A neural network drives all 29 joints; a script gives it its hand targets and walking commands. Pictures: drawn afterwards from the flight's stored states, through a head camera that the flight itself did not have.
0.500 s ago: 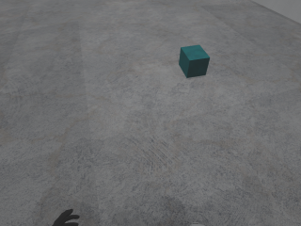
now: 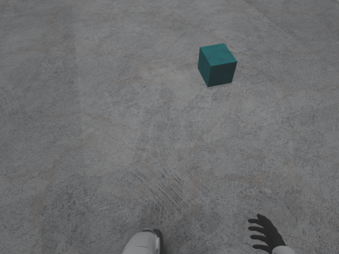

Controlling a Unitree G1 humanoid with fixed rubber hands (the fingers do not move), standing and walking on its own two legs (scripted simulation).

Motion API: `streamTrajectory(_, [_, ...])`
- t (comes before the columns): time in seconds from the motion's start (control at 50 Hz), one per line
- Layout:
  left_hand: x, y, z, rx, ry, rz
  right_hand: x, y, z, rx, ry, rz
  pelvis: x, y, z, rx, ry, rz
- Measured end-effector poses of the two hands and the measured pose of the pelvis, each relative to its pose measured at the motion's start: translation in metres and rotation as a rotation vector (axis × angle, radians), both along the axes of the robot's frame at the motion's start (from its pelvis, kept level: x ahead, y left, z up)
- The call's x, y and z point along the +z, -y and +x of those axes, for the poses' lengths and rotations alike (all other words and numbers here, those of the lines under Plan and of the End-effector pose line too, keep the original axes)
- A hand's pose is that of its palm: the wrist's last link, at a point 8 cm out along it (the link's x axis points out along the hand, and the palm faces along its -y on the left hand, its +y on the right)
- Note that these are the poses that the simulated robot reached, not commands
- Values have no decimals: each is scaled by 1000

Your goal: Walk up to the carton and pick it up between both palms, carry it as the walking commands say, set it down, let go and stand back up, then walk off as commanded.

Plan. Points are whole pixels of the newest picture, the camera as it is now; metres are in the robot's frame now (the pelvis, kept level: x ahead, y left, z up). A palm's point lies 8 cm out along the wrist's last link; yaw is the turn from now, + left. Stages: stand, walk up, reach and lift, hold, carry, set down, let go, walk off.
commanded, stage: walk up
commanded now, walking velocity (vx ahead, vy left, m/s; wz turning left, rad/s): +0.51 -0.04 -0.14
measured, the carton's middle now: (215, 65) +1.63 -0.14 -0.66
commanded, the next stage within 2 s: none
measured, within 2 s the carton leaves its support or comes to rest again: neither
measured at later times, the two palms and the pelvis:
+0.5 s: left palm (129, 150) +0.41 +0.21 -0.12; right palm out of the picture +0.16 -0.22 -0.10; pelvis +0.26 +0.00 +0.02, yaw +0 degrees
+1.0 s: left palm (147, 148) +0.41 +0.15 -0.09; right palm (282, 113) +0.64 -0.31 -0.12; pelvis +0.53 -0.08 +0.02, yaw -2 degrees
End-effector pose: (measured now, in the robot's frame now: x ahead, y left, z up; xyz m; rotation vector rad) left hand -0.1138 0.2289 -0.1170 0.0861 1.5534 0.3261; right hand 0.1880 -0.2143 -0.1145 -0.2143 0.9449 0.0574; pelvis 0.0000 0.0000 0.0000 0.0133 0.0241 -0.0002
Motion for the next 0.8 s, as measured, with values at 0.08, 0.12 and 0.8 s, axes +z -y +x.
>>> streamTrajectory(0.08, [-28,-26,58,-20,-38,-38,-7,-15,56,-41,56,-48,-20,-23,56,-10,-5,-8])
streamTrajectory(0.12, [-32,-40,111,-60,22,-40,-7,-9,47,-90,6,-81,-16,-31,76,-26,-1,-10])
streamTrajectory(0.8, [13,57,570,-190,281,64,-24,118,260,-229,-340,-39,11,85,429,3,13,31])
